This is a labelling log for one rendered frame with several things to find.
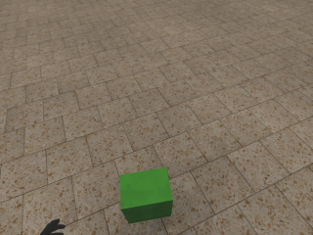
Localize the carton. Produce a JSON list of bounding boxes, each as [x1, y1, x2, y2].
[[119, 167, 173, 224]]

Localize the left robot hand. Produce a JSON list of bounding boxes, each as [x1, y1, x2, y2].
[[40, 218, 66, 235]]

